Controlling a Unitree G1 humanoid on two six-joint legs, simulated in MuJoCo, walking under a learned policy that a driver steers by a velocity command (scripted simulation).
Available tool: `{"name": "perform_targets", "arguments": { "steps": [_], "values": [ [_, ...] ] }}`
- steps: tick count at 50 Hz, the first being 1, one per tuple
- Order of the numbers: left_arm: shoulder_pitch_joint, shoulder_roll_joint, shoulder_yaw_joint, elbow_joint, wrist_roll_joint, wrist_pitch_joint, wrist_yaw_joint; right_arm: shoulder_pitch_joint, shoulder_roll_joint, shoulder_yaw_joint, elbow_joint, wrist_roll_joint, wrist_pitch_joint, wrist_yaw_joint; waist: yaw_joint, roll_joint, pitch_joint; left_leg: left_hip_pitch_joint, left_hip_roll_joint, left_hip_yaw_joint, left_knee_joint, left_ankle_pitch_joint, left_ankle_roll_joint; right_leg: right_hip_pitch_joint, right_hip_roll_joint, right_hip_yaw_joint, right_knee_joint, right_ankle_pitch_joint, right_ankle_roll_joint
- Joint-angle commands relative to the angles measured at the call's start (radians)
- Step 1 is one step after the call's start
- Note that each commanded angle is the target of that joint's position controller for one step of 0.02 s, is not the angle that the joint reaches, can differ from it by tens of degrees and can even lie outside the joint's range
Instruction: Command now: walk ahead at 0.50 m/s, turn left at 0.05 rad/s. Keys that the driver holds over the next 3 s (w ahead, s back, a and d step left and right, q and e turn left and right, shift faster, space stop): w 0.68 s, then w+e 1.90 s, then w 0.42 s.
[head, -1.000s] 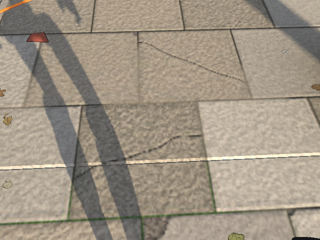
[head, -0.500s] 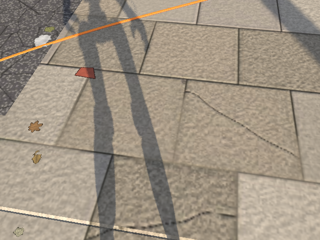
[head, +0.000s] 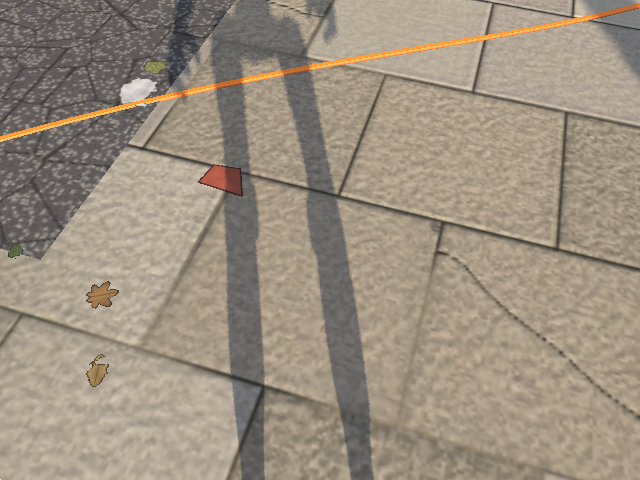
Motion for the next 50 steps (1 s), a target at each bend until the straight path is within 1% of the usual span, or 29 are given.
{"name": "perform_targets", "arguments": {
  "steps": [1,3,4,6,11,14,16,18,19,20,21,22,23,24,25,26,27,28,30,33,37,41,43,45,46,47,48,49,50],
  "values": [
    [-0.058,0.110,0.029,-0.099,0.011,-0.023,0.000,0.104,-0.113,-0.035,-0.014,-0.012,-0.013,0.000,-0.050,0.119,-0.079,0.342,0.261,-0.361,-0.290,0.093,0.186,-0.354,-0.099,0.050,0.046,0.115,-0.002],
    [-0.033,0.073,0.023,-0.087,0.012,-0.002,-0.001,0.090,-0.111,-0.037,-0.001,-0.006,-0.025,0.001,-0.020,0.116,-0.069,0.266,0.243,-0.299,-0.340,0.153,0.197,-0.297,-0.104,0.042,-0.001,0.150,0.015],
    [-0.045,0.063,0.021,-0.091,0.015,0.007,0.001,0.094,-0.121,-0.040,0.010,-0.003,-0.031,-0.001,-0.015,0.108,-0.053,0.242,0.241,-0.270,-0.359,0.176,0.202,-0.303,-0.105,0.038,-0.032,0.176,0.024],
    [-0.115,0.055,0.018,-0.114,0.023,0.014,0.004,0.115,-0.141,-0.046,0.033,-0.003,-0.035,-0.009,-0.025,0.084,-0.018,0.232,0.238,-0.227,-0.385,0.203,0.205,-0.348,-0.107,0.038,-0.131,0.264,0.041],
    [-0.284,0.026,0.004,-0.153,0.019,0.000,-0.012,0.184,-0.170,-0.050,0.086,0.005,-0.025,-0.023,-0.083,0.074,0.022,0.247,0.200,-0.125,-0.398,0.189,0.158,-0.309,-0.068,0.007,-0.429,0.512,0.038],
    [-0.372,0.030,0.001,-0.184,0.011,-0.007,-0.026,0.245,-0.183,-0.052,0.127,0.011,-0.015,-0.026,-0.114,0.071,0.043,0.317,0.230,-0.125,-0.375,0.174,0.153,-0.308,-0.047,0.000,-0.515,0.522,0.024],
    [-0.405,0.039,0.003,-0.204,0.010,-0.011,-0.037,0.265,-0.187,-0.054,0.150,0.014,-0.004,-0.029,-0.115,0.077,0.051,0.389,0.260,-0.134,-0.338,0.206,0.142,-0.325,-0.040,0.005,-0.556,0.470,0.001],
    [-0.392,0.054,0.007,-0.207,0.011,-0.016,-0.045,0.266,-0.196,-0.058,0.165,0.016,0.007,-0.034,-0.096,0.090,0.038,0.445,0.279,-0.141,-0.289,0.288,0.125,-0.292,-0.026,-0.005,-0.586,0.395,-0.025],
    [-0.356,0.068,0.013,-0.200,0.012,-0.017,-0.045,0.257,-0.203,-0.060,0.168,0.015,0.012,-0.036,-0.073,0.103,0.015,0.460,0.276,-0.135,-0.244,0.396,0.113,-0.229,-0.006,-0.024,-0.596,0.359,-0.040],
    [-0.271,0.090,0.026,-0.177,0.015,-0.018,-0.041,0.237,-0.208,-0.060,0.167,0.015,0.018,-0.039,-0.020,0.108,-0.038,0.452,0.250,-0.109,-0.144,0.560,0.095,-0.098,0.027,-0.057,-0.621,0.354,-0.062],
    [-0.116,0.137,0.051,-0.130,0.018,-0.018,-0.032,0.235,-0.187,-0.050,0.164,0.009,0.022,-0.042,0.047,0.090,-0.142,0.385,0.197,-0.068,0.038,0.611,0.067,0.131,0.027,-0.058,-0.614,0.384,-0.095],
    [0.065,0.214,0.071,-0.098,0.026,-0.013,-0.020,0.249,-0.137,-0.027,0.137,-0.016,0.020,-0.046,0.100,-0.040,-0.301,0.172,0.130,-0.022,0.363,0.307,0.029,0.441,-0.168,0.166,-0.576,0.438,-0.159],
    [0.088,0.258,0.078,-0.080,0.025,-0.008,-0.027,0.381,-0.023,0.003,0.134,-0.004,-0.002,-0.034,0.025,-0.303,-0.405,-0.215,-0.051,-0.064,0.666,-0.378,-0.030,0.727,-0.351,0.643,-0.710,0.186,-0.313],
    [0.071,0.158,0.053,-0.091,0.009,-0.007,-0.027,0.303,-0.137,-0.021,0.145,0.016,-0.021,-0.027,0.071,-0.175,-0.345,-0.327,0.002,-0.173,0.765,-0.411,-0.019,0.689,-0.328,0.671,-0.782,0.037,-0.281],
    [0.003,0.126,0.042,-0.100,0.011,-0.008,-0.022,0.205,-0.175,-0.033,0.116,0.037,-0.032,-0.022,0.062,-0.122,-0.202,-0.381,0.050,-0.145,0.763,-0.318,-0.007,0.560,-0.299,0.526,-0.805,0.059,-0.241],
    [-0.060,0.115,0.038,-0.110,0.019,-0.008,-0.021,0.155,-0.162,-0.030,0.106,0.032,-0.035,-0.027,0.033,-0.039,-0.126,-0.349,0.099,-0.116,0.718,-0.227,-0.009,0.422,-0.263,0.427,-0.829,0.156,-0.222],
    [-0.101,0.090,0.032,-0.114,0.026,-0.010,-0.023,0.130,-0.153,-0.034,0.104,0.016,-0.032,-0.031,0.008,-0.021,-0.071,-0.316,0.127,-0.108,0.662,-0.172,-0.017,0.314,-0.230,0.353,-0.858,0.255,-0.219],
    [-0.119,0.074,0.026,-0.115,0.038,-0.014,-0.023,0.152,-0.138,-0.035,0.109,0.011,-0.023,-0.030,-0.024,-0.047,-0.067,-0.253,0.150,-0.116,0.634,-0.131,-0.020,0.248,-0.209,0.305,-0.883,0.317,-0.213],
    [-0.121,0.072,0.027,-0.104,0.031,-0.025,-0.025,0.179,-0.101,-0.030,0.121,0.009,-0.004,-0.033,-0.048,-0.055,-0.061,-0.209,0.159,-0.106,0.583,-0.109,-0.036,0.186,-0.191,0.237,-0.929,0.391,-0.226],
    [-0.089,0.106,0.037,-0.077,0.027,-0.028,-0.013,0.092,-0.088,-0.026,0.092,-0.002,0.007,-0.037,-0.039,-0.032,-0.015,-0.278,0.170,-0.096,0.451,0.005,-0.065,0.170,-0.186,0.165,-0.974,0.458,-0.235],
    [-0.023,0.122,0.041,-0.045,0.014,-0.015,0.002,-0.056,-0.063,-0.016,0.053,-0.006,-0.009,-0.027,0.005,-0.024,0.018,-0.251,0.135,-0.073,0.187,0.215,-0.076,0.174,-0.134,0.094,-0.979,0.469,-0.196],
    [0.054,0.140,0.048,-0.011,0.002,0.003,0.012,-0.180,-0.065,-0.012,0.020,0.006,-0.026,-0.006,0.043,-0.029,0.039,-0.201,0.088,-0.067,0.032,0.262,-0.084,0.221,-0.153,0.122,-0.935,0.422,-0.189],
    [0.063,0.144,0.052,-0.004,-0.002,0.013,0.019,-0.199,-0.085,-0.016,0.010,0.009,-0.036,0.003,0.031,-0.044,0.038,-0.176,0.080,-0.088,-0.023,0.225,-0.071,0.266,-0.180,0.161,-0.891,0.412,-0.175],
    [0.052,0.156,0.060,-0.003,-0.001,0.022,0.025,-0.156,-0.117,-0.027,0.021,0.009,-0.045,0.004,-0.004,-0.066,0.017,-0.094,0.068,-0.086,-0.050,0.153,-0.052,0.291,-0.197,0.196,-0.833,0.445,-0.157],
    [0.037,0.154,0.060,-0.006,-0.001,0.026,0.026,-0.085,-0.136,-0.038,0.041,0.009,-0.048,0.001,-0.047,-0.071,-0.017,0.013,0.055,-0.068,-0.077,0.127,-0.033,0.280,-0.178,0.189,-0.762,0.518,-0.141],
    [0.036,0.124,0.049,-0.012,0.007,0.027,0.025,0.049,-0.181,-0.060,0.079,0.002,-0.051,-0.008,-0.107,-0.053,-0.110,0.220,0.067,-0.069,-0.076,0.123,-0.001,0.227,-0.118,0.153,-0.603,0.565,-0.111],
    [0.033,0.056,0.025,-0.045,0.030,0.027,0.024,0.219,-0.249,-0.079,0.099,-0.014,-0.050,-0.018,-0.169,0.060,-0.277,0.508,0.247,-0.242,-0.036,0.108,0.058,0.053,-0.036,0.097,-0.297,0.348,-0.072],
    [0.171,-0.042,-0.001,-0.069,0.009,0.010,0.021,0.260,-0.311,-0.094,0.124,-0.011,-0.035,-0.015,-0.102,0.356,-0.399,0.802,0.456,-0.662,-0.135,-0.108,0.198,-0.314,0.097,0.027,0.019,-0.155,-0.016],
    [0.126,0.068,0.024,-0.053,-0.014,0.004,0.023,0.242,-0.203,-0.068,0.110,-0.007,-0.033,-0.013,-0.135,0.254,-0.338,0.731,0.427,-0.715,-0.216,-0.293,0.177,-0.409,0.039,0.124,0.143,-0.163,-0.017]
  ]
}}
